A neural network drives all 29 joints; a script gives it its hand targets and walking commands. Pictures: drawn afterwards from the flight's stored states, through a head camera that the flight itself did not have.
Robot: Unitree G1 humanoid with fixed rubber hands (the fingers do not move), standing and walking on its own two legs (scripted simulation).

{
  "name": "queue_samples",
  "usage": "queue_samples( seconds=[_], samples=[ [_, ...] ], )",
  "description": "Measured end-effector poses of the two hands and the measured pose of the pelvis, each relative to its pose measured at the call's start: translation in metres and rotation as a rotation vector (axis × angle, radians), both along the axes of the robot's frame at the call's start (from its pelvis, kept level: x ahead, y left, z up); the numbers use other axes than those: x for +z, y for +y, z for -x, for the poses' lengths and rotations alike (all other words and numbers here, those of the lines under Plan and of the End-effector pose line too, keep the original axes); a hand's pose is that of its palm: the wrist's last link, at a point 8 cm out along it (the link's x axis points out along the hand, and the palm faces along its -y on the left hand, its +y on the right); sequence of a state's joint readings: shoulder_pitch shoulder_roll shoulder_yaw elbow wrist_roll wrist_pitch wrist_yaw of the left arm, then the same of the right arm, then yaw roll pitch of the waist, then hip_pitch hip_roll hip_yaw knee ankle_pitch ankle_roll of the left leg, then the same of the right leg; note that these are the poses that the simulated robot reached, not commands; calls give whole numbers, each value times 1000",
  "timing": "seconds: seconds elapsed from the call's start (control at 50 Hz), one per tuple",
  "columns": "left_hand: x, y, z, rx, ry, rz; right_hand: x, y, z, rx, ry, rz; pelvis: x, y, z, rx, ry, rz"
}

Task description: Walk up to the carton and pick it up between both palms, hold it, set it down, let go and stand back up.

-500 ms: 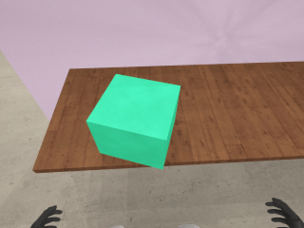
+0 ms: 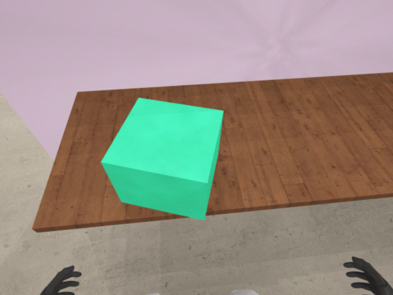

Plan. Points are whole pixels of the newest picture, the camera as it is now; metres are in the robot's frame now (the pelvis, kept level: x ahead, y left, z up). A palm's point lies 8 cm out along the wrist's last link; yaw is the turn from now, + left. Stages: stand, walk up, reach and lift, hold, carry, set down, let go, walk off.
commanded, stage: walk up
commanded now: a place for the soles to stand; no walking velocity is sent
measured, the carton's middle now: (170, 157) +0.43 +0.08 -0.03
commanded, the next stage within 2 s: reach and lift in 1.08 s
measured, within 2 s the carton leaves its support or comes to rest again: neither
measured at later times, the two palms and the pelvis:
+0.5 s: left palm out of the picture +0.13 +0.36 -0.07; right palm out of the picture +0.12 -0.29 -0.06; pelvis +0.01 +0.04 +0.00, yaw -1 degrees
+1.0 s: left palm out of the picture +0.13 +0.36 -0.07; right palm out of the picture +0.11 -0.28 -0.07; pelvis +0.00 +0.04 +0.00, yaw -2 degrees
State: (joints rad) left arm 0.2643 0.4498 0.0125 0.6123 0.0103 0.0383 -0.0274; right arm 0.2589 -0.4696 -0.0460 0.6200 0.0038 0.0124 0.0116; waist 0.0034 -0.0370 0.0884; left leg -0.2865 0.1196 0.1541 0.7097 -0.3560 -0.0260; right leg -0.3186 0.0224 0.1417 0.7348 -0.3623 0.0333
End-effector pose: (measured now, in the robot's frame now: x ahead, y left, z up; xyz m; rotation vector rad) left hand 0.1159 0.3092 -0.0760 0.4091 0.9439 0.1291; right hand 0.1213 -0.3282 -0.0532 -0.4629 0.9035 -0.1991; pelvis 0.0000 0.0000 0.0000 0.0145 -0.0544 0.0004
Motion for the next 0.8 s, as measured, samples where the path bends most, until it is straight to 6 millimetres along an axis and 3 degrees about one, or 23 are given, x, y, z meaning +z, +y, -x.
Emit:
queue_samples(
  seconds=[0.1, 0.24, 0.34, 0.8],
  samples=[
    [3, 3, -1, 3, -19, -12, -4, 5, 1, 3, 12, -18, 0, 3, 0, 0, 1, 0],
    [10, 30, -11, -6, -39, -60, -11, 28, 2, -1, 28, -49, -1, 25, -3, -13, 4, 2],
    [12, 42, -17, -17, -43, -87, -8, 31, 4, -8, 32, -42, -1, 30, -6, -22, 6, 4],
    [8, 51, -15, -10, -53, -83, -11, 45, 10, -14, 32, -52, -3, 43, -2, -30, -4, 11]
  ],
)
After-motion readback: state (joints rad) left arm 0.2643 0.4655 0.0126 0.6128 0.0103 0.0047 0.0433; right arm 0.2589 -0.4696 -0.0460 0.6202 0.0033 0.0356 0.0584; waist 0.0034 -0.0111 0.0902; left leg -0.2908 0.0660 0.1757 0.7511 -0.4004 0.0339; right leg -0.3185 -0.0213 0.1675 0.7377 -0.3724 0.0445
